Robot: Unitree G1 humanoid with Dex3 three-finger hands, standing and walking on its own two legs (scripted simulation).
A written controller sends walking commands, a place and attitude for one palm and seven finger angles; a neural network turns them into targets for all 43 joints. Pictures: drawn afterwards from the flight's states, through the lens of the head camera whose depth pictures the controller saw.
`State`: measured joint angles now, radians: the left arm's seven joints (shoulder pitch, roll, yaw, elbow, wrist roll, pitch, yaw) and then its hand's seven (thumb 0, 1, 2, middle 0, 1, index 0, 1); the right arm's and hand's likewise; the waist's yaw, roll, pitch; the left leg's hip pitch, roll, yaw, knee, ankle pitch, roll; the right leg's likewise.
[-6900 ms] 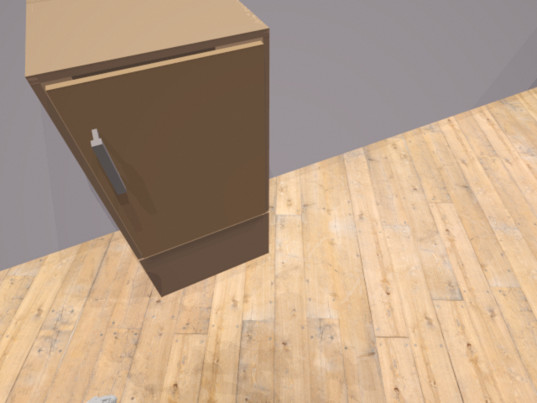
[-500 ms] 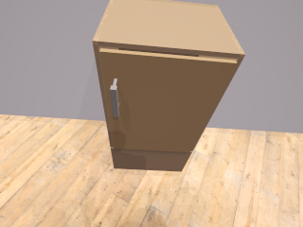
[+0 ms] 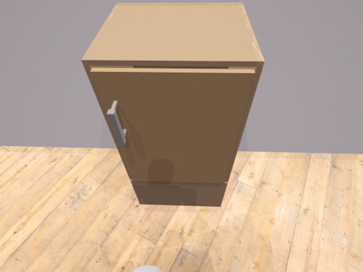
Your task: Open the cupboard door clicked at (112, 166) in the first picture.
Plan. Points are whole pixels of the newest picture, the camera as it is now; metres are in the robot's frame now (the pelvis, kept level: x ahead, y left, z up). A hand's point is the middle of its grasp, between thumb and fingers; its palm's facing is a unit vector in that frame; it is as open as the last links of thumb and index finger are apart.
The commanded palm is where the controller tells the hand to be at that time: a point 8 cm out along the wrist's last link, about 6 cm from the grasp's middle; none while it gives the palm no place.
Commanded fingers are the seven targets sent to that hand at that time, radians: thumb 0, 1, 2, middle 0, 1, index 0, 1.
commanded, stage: come to a stop and stand still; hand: left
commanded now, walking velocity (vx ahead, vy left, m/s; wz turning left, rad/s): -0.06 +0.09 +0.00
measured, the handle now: (118, 123) +0.52 +0.23 -0.02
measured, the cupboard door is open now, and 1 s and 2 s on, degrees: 0 0 0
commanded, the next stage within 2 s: look again from close up in 0.74 s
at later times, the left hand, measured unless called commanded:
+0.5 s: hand out of the picture -0.01 +0.22 -0.18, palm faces +0.03 -0.98 -0.21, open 7.3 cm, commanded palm none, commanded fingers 0.00 0.90 0.90 -0.20 -0.30 -0.20 -0.30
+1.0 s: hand out of the picture -0.05 +0.21 -0.18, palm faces -0.01 -0.98 -0.18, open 7.3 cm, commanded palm none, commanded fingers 0.00 0.90 0.90 -0.20 -0.30 -0.20 -0.30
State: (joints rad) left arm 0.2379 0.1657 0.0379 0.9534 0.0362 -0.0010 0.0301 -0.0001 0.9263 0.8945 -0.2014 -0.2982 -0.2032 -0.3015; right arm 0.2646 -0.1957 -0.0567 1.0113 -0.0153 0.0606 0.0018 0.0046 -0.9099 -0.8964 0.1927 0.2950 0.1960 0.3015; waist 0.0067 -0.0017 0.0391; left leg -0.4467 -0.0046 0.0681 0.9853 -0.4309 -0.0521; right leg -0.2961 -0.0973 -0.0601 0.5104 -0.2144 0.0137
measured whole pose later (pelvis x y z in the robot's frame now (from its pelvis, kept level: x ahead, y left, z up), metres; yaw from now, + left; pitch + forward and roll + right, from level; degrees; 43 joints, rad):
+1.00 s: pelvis -0.04 +0.05 +0.00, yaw +0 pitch -1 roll -1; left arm 0.33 0.12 -0.02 1.09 0.02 -0.02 0.04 0.00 0.91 0.89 -0.20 -0.30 -0.20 -0.30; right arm 0.33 -0.15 0.00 1.06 -0.02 -0.01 -0.01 0.00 -0.91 -0.90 0.19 0.30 0.20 0.30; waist -0.03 0.04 0.03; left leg -0.29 0.00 0.08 0.53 -0.23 0.05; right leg -0.19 0.00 -0.06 0.50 -0.30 -0.01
